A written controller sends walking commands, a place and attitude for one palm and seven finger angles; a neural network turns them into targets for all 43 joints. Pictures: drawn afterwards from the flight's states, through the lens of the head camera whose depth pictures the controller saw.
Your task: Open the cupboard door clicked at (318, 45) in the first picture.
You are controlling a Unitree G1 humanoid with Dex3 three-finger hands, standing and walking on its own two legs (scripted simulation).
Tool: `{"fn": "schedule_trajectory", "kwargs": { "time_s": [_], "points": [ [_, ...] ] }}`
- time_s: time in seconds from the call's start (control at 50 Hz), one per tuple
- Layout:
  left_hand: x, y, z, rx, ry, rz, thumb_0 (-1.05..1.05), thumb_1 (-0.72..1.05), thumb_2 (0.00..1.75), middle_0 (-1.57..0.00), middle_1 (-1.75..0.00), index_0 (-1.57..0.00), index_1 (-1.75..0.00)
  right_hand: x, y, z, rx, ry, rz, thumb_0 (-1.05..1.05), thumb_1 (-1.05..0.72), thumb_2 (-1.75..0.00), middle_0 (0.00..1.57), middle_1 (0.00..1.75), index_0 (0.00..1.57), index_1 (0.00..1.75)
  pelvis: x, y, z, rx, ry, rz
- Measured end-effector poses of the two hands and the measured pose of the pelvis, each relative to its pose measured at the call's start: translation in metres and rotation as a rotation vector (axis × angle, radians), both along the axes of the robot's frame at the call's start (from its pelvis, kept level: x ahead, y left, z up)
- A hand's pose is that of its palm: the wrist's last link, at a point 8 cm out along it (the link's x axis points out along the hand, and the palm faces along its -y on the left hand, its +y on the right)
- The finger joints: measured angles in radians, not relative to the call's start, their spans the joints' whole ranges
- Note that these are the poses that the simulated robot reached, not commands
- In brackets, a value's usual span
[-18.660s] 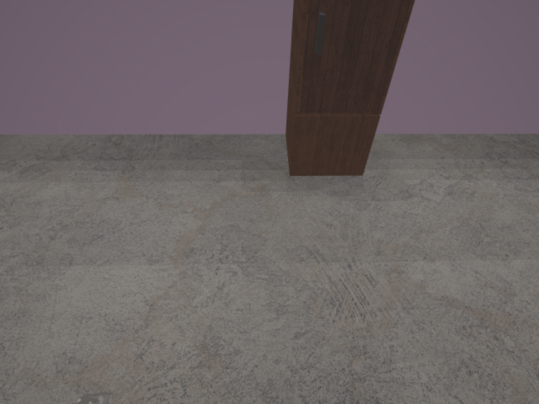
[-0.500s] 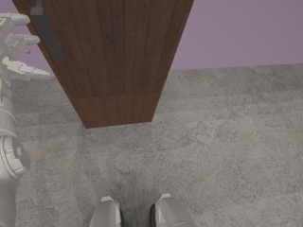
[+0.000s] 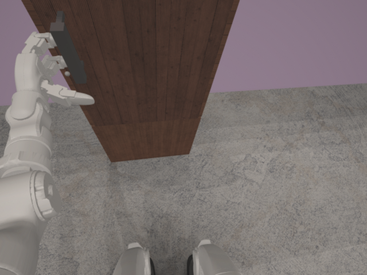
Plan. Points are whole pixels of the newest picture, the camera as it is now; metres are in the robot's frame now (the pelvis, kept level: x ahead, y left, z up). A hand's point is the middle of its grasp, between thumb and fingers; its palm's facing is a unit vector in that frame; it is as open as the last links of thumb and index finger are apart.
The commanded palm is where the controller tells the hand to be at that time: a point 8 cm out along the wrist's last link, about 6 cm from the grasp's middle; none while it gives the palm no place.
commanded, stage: slide the fingers in behind the handle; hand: left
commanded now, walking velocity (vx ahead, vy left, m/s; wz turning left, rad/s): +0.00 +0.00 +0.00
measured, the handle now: (71, 50) +0.57 +0.19 +0.09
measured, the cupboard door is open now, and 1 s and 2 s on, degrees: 0 0 2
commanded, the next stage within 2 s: close the thumb around the handle in 0.90 s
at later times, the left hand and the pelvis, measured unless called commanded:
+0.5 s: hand (84, 72) +0.52 +0.17 +0.08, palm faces +0.08 -1.00 -0.03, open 14.1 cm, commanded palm +0.50 +0.20 +0.08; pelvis +0.00 -0.01 +0.00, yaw +0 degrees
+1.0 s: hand (84, 72) +0.52 +0.17 +0.08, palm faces +0.07 -1.00 -0.02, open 14.1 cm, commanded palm +0.50 +0.20 +0.08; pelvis +0.00 -0.01 +0.00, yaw +1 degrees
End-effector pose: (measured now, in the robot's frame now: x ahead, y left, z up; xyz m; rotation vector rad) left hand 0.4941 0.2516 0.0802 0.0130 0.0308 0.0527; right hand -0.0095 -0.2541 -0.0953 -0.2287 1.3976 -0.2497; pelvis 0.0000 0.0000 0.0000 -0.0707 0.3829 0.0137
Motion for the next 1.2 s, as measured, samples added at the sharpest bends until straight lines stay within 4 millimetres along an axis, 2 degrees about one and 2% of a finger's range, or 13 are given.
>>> {"fn": "schedule_trajectory", "kwargs": {
  "time_s": [0.12, 0.3, 0.66, 1.04, 1.12, 1.2],
  "points": [
    [0.001, -0.009, 0.002, 0.004, -0.017, -0.006, -0.02, -0.50, 0.30, -0.30, -1.20, -0.30, -1.20, -0.006, -0.006, 0.000, -0.010, 0.015, -0.002, 0.01, -0.90, -0.90, 0.20, 0.30, 0.21, 0.30, -0.002, -0.003, -0.002, 0.001, 0.005, 0.003],
    [0.002, -0.031, 0.002, -0.007, -0.004, -0.007, -0.02, -0.50, 0.30, -0.30, -1.20, -0.30, -1.20, -0.013, -0.012, 0.000, -0.005, 0.017, -0.012, 0.01, -0.91, -0.90, 0.20, 0.30, 0.21, 0.30, -0.003, -0.007, -0.001, 0.007, -0.001, 0.002],
    [0.001, -0.033, 0.002, 0.006, -0.009, 0.018, -0.02, -0.50, 0.30, -0.29, -1.20, -0.28, -1.20, -0.011, -0.017, -0.005, 0.009, 0.015, 0.001, 0.01, -0.91, -0.90, 0.20, 0.30, 0.21, 0.30, -0.004, -0.015, -0.002, 0.014, 0.004, 0.008],
    [0.003, -0.034, 0.001, 0.009, -0.013, 0.017, -0.02, -0.50, 0.30, -0.29, -1.20, -0.28, -1.20, 0.001, -0.014, -0.005, 0.010, 0.000, 0.013, 0.01, -0.91, -0.90, 0.20, 0.30, 0.20, 0.30, 0.001, -0.010, -0.002, 0.011, 0.006, 0.013],
    [0.003, -0.034, 0.000, 0.003, -0.017, 0.018, -0.02, -0.45, 0.32, -0.30, -1.20, -0.29, -1.20, 0.000, -0.012, -0.006, 0.014, 0.006, 0.012, 0.01, -0.91, -0.90, 0.20, 0.30, 0.20, 0.30, 0.001, -0.009, -0.002, 0.011, 0.009, 0.009],
    [0.004, -0.034, 0.000, 0.002, -0.015, 0.016, -0.02, -0.33, 0.38, -0.31, -1.22, -0.30, -1.22, -0.002, -0.010, -0.006, 0.015, 0.006, 0.008, 0.01, -0.91, -0.90, 0.20, 0.30, 0.20, 0.30, 0.001, -0.008, -0.002, 0.010, 0.008, 0.009]
  ]
}}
